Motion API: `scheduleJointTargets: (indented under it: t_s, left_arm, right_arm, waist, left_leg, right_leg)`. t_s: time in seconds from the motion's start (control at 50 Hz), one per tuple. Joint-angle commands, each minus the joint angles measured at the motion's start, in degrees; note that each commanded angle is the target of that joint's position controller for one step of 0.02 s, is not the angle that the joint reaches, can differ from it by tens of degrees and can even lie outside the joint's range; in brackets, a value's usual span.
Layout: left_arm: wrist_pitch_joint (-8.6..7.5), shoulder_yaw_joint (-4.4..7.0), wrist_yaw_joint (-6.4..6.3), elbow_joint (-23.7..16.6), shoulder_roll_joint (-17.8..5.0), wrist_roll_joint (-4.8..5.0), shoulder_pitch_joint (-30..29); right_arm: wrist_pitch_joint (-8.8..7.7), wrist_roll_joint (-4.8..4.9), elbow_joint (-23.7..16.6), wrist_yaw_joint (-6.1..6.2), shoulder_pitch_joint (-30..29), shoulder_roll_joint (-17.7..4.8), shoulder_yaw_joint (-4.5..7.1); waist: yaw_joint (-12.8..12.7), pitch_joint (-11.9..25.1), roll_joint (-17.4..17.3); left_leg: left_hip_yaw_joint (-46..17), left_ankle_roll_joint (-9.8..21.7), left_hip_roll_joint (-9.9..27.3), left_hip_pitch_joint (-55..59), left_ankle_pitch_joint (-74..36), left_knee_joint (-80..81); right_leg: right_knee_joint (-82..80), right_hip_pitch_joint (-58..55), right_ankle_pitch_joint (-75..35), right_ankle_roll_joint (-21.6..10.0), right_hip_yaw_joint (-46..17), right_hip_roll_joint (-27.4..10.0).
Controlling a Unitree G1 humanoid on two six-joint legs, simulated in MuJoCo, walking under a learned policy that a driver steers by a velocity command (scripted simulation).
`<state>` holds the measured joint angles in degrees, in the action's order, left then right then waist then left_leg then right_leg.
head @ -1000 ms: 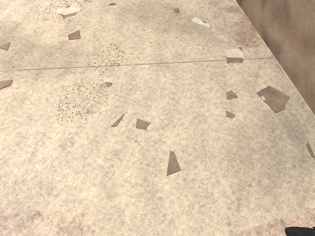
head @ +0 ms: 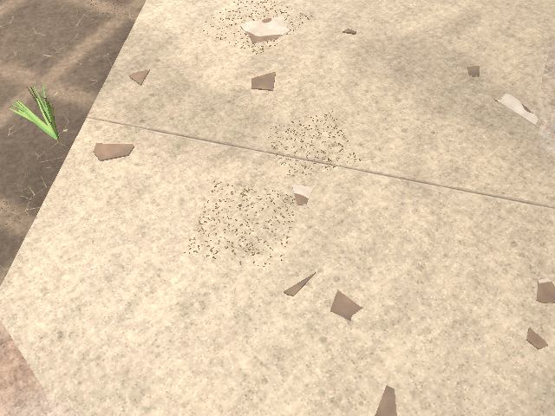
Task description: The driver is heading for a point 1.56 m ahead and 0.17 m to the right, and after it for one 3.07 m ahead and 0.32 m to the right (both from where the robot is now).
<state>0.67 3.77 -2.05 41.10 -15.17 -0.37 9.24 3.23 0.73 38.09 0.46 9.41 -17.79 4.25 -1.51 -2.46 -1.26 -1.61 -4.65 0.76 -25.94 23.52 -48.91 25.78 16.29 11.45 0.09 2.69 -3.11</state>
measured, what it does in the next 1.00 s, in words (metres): steps on the spot: left foot, then right foot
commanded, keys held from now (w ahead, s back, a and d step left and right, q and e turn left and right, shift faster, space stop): no key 1.00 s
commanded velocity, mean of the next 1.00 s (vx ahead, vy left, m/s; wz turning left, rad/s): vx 0.00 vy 0.00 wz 0.07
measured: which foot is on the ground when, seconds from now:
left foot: up 0.00-0.06, down 0.08-1.00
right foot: down 0.00-0.08, up 0.10-0.36, down 0.38-1.00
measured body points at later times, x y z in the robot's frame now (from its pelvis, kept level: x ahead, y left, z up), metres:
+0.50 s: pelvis +0.00 +0.02 -0.01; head +0.01 +0.02 +0.44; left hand +0.09 +0.30 -0.12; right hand +0.16 -0.21 -0.12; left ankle +0.00 +0.14 -0.74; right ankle +0.00 -0.12 -0.74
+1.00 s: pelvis +0.00 +0.01 +0.00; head +0.01 +0.01 +0.45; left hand +0.06 +0.27 -0.15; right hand +0.08 -0.24 -0.15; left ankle +0.00 +0.14 -0.74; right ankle +0.00 -0.12 -0.74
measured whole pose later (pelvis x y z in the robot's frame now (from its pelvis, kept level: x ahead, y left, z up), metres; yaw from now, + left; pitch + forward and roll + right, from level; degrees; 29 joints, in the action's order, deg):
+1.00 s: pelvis +0.00 +0.01 +0.00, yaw +2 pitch -2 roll +0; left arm -0.4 1.6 -2.0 57.4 -12.8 -0.3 11.5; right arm 0.6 -0.3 56.3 1.9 11.3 -12.9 2.5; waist -0.1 -2.5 -0.3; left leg -1.4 -0.2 -0.3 -12.0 14.8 -28.8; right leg 28.7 10.3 16.4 1.0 -0.5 -0.9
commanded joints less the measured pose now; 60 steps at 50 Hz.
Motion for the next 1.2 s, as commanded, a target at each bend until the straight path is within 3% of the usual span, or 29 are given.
scheduleJointTargets:
  t_s: [0.02, 0.06, 0.08, 0.1, 0.12, 0.14, 0.16, 0.2, 0.24, 0.28, 0.32, 0.36, 0.38, 0.4, 0.42, 0.44, 0.46, 0.5, 0.72, 1.2]
  left_arm:
    - [-0.53, 2.66, 0.38, -2.86, -10.85, 0.99, -1.20]
    - [-0.50, 1.98, 0.58, -1.85, -9.59, 1.92, -1.06]
    - [-0.86, 1.19, 0.89, -0.52, -7.48, 1.29, 1.97]
    - [-1.40, -0.35, 1.66, -1.37, -3.16, -1.87, 3.80]
    - [-1.40, 0.16, 1.03, -2.91, -4.66, -1.10, 0.05]
    - [-0.94, 1.10, 0.47, -2.58, -8.31, -0.04, -1.88]
    - [-0.44, 1.58, 0.24, -1.72, -8.75, 0.37, -1.34]
    - [0.57, 2.01, -0.36, 0.48, -8.52, -0.14, 1.27]
    - [0.49, 1.47, -0.14, 1.52, -6.40, 0.15, 3.01]
    - [0.14, 0.71, 0.08, 1.61, -4.75, 0.38, 1.73]
    - [-0.05, 0.48, 0.24, 1.70, -4.80, 0.58, 1.18]
    - [-0.36, 0.14, 0.58, 2.86, -4.41, 0.23, 3.34]
    - [-0.51, 0.25, 0.63, 3.04, -6.05, -0.60, 3.54]
    - [-0.49, 0.80, 0.46, 2.80, -9.47, -0.74, 3.65]
    - [-0.45, 1.41, 0.63, 4.12, -10.89, 0.12, 2.60]
    - [-0.67, 0.88, 1.04, 3.74, -7.90, 0.24, 1.78]
    - [-0.96, 0.46, 1.05, 4.27, -6.58, -0.29, 1.58]
    - [-1.65, 0.10, 0.90, 4.87, -5.82, -0.44, 1.26]
    - [-1.78, -0.58, -0.02, 9.30, -5.09, -0.04, 2.26]
    - [-1.40, -1.53, -0.40, 17.86, -3.27, 0.21, 4.56]
  right_arm:
    - [-0.73, -0.19, -4.13, -0.56, 0.81, -3.67, 0.79]
    - [-0.85, -0.51, -2.60, -0.88, 3.86, -3.44, 0.88]
    - [-0.84, -0.93, -2.89, -0.61, 4.24, -5.12, 1.08]
    - [-0.62, -1.59, -4.07, 0.33, 4.66, -9.95, 1.70]
    - [-1.31, -2.93, -4.16, -0.13, 2.56, -8.14, 0.92]
    - [-2.35, -3.34, -4.22, -0.56, 1.12, -6.45, 0.52]
    - [-3.20, -3.11, -3.35, -0.65, -0.58, -5.16, 0.10]
    - [-3.95, -1.94, -2.84, -0.52, -3.38, -5.09, -0.01]
    - [-3.93, -1.80, -1.96, -0.22, -4.12, -3.62, -0.48]
    - [-3.68, -1.63, -1.13, -0.13, -3.70, -2.96, -0.57]
    - [-3.36, -1.47, -0.08, -0.06, -2.98, -2.96, -0.61]
    - [-3.20, -0.77, 1.02, -0.10, -3.37, -2.18, -1.00]
    - [-3.57, -0.92, 1.84, -0.20, -1.48, -1.47, -1.22]
    - [-4.02, -1.85, 2.09, -0.54, 0.00, -1.26, -1.29]
    - [-4.19, -2.01, 2.42, -0.75, 1.25, -1.25, -1.07]
    - [-4.02, -2.13, 2.83, -0.59, -1.68, -2.61, -0.96]
    - [-3.77, -1.76, 2.77, -0.34, -3.09, -2.49, -0.75]
    - [-3.00, -1.53, 3.35, 0.21, -2.96, -1.80, -0.79]
    - [-3.16, -1.24, 9.65, 0.92, -0.02, -1.34, -0.35]
    - [-3.20, -0.84, 20.10, 1.91, 2.98, -0.43, -1.19]
  waist:
    - [0.56, 8.90, 12.11]
    - [2.62, 7.88, 10.77]
    - [2.13, 8.60, 6.80]
    - [-0.45, 11.14, -9.09]
    - [1.68, 9.49, -13.72]
    - [2.81, 7.00, -10.05]
    - [1.87, 5.68, -9.31]
    - [0.79, 4.52, -8.33]
    - [-0.16, 5.45, -7.07]
    - [1.04, 6.02, -7.16]
    - [1.71, 6.65, -6.97]
    - [-0.25, 6.29, -5.50]
    - [0.27, 6.65, -3.34]
    - [2.38, 6.35, 1.50]
    - [4.29, 5.31, 7.23]
    - [1.78, 3.80, 5.65]
    - [1.57, 3.23, 5.24]
    - [1.47, 2.41, 5.22]
    - [1.10, 1.63, 1.06]
    - [1.40, 0.35, 1.23]
  left_leg:
    - [2.88, 1.80, -1.18, 6.38, -3.37, 10.96]
    - [4.15, 4.70, -2.53, 15.44, -14.11, 25.80]
    - [-0.95, 6.39, 0.97, 22.53, -21.04, 28.74]
    - [-16.53, 10.72, 14.99, 29.93, -40.11, 27.49]
    - [-20.52, 20.22, 20.92, 20.12, -37.72, 29.29]
    - [-19.09, 21.08, 18.12, 16.70, -30.83, 31.07]
    - [-15.90, 18.92, 15.14, 15.81, -27.54, 31.22]
    - [-12.55, 16.60, 12.65, 14.70, -29.03, 30.67]
    - [-9.21, 16.10, 10.58, 13.90, -33.35, 29.45]
    - [-8.48, 16.19, 9.81, 15.54, -33.84, 28.13]
    - [-10.12, 16.81, 10.40, 16.91, -32.69, 27.31]
    - [-9.83, 14.62, 9.00, 15.19, -27.14, 26.49]
    - [-9.58, 11.94, 7.47, 13.27, -21.76, 26.39]
    - [-7.19, 9.56, 4.44, 11.05, -15.32, 25.09]
    - [-3.71, 7.66, 1.14, 12.13, -11.35, 26.20]
    - [-2.70, 6.40, 0.40, 13.96, -10.56, 24.66]
    - [-2.42, 6.39, 0.46, 14.33, -10.89, 23.97]
    - [-2.71, 6.73, 0.75, 13.88, -13.47, 23.79]
    - [-2.21, 5.70, 0.73, 14.07, -15.32, 24.37]
    - [-0.85, 5.47, 0.40, 14.83, -16.09, 25.25]
  right_leg:
    - [-4.02, -7.93, -21.64, -12.86, -9.62, -12.67]
    - [-0.76, -4.02, -15.84, -9.34, -8.01, -10.64]
    - [2.43, 0.79, -8.31, -4.83, -5.97, -8.36]
    - [14.89, 9.81, 12.51, 1.16, 0.12, -2.54]
    - [19.37, 12.03, 24.68, 3.20, -2.42, -0.27]
    - [24.50, 11.11, 23.52, 3.81, -4.29, -1.13]
    - [26.54, 11.39, 20.84, 3.95, -5.10, -1.22]
    - [27.77, 10.50, 16.41, 4.75, -5.77, -1.38]
    - [25.40, 6.70, 13.60, 5.15, -5.16, -0.96]
    - [18.58, 4.44, 12.54, 5.08, -4.24, -0.66]
    - [11.82, 1.83, 10.72, 4.88, -3.67, -0.14]
    - [-1.89, -5.05, -1.97, 3.66, -3.05, 0.41]
    - [-3.48, -9.35, -9.75, 2.67, -5.46, -1.19]
    - [-1.81, -11.34, -17.37, 0.99, -8.01, -4.34]
    - [0.28, -7.26, -9.80, -1.32, -6.94, -3.67]
    - [-1.15, -3.79, -3.45, -1.68, -6.83, -2.56]
    - [-2.05, -2.64, -1.32, -1.04, -6.82, -2.26]
    - [-2.18, -2.67, -2.43, 0.04, -6.21, -1.56]
    - [-1.64, -3.78, -1.63, -0.05, -5.24, -0.24]
    - [-2.77, -3.55, -1.95, -0.14, -3.88, 1.51]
